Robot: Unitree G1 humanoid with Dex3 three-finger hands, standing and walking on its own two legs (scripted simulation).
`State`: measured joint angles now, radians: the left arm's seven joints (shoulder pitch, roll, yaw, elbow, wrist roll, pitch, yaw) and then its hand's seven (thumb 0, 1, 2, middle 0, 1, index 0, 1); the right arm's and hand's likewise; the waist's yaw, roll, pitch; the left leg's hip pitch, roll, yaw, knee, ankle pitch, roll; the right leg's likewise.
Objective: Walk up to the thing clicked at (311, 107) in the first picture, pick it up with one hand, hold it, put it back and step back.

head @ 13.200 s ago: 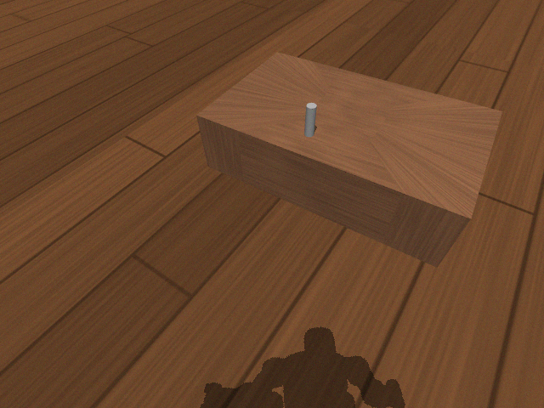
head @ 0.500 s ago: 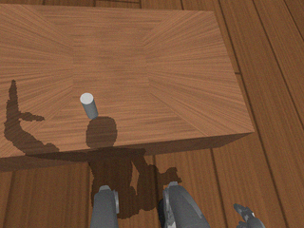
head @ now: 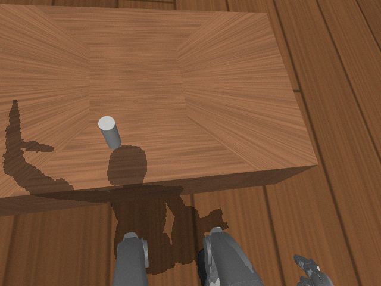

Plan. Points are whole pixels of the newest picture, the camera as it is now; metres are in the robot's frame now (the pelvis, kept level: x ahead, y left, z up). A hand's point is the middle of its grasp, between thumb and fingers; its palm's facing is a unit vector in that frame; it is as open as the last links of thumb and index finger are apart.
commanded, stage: go down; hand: left
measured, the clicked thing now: (111, 134) +0.52 +0.17 -0.25
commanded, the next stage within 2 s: approach in 0.86 s
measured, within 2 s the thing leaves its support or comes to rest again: neither
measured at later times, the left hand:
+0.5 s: hand out of the picture +0.44 +0.37 +0.06, palm faces +0.13 -0.99 +0.00, open 16.9 cm
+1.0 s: hand out of the picture +0.44 +0.38 +0.07, palm faces +0.13 -0.99 -0.01, open 17.0 cm
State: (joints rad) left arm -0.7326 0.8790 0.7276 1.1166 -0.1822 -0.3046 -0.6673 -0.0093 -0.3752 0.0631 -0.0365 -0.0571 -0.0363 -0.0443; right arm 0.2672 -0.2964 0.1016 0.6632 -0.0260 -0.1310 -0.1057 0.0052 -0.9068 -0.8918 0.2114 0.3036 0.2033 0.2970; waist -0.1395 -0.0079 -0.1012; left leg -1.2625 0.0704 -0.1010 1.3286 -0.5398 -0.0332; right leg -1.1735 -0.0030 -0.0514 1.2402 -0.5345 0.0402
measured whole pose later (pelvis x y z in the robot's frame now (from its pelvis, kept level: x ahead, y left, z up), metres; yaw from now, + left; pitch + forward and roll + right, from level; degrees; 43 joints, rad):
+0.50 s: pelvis +0.00 +0.00 +0.00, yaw +0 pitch +27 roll -6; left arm -0.75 0.87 0.73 1.12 -0.18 -0.31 -0.67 -0.01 -0.38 0.06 -0.03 -0.06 -0.04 -0.04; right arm 0.25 -0.29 0.10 0.66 -0.04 -0.14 -0.10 0.00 -0.91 -0.89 0.21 0.30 0.20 0.30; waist -0.14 -0.01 -0.11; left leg -1.28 0.07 -0.11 1.34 -0.54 -0.03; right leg -1.19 -0.01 -0.05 1.25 -0.54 0.04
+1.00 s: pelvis -0.01 +0.00 -0.01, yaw +0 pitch +27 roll -6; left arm -0.76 0.90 0.73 1.12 -0.17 -0.29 -0.67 -0.01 -0.42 0.06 -0.04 -0.07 -0.04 -0.05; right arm 0.26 -0.30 0.11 0.66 -0.03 -0.14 -0.10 0.01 -0.90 -0.89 0.21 0.30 0.20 0.30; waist -0.15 -0.01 -0.10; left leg -1.29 0.07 -0.11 1.35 -0.54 -0.03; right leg -1.20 0.00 -0.05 1.26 -0.54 0.04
